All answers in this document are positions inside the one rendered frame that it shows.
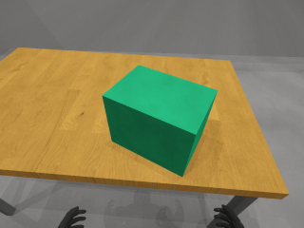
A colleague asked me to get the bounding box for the robot left hand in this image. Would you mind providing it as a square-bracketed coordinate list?
[58, 206, 86, 228]

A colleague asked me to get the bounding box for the robot right hand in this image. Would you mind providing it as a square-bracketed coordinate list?
[214, 204, 244, 228]

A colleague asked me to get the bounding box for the table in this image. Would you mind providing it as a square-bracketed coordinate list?
[0, 47, 290, 228]

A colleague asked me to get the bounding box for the carton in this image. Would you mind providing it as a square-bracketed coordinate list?
[102, 65, 218, 177]

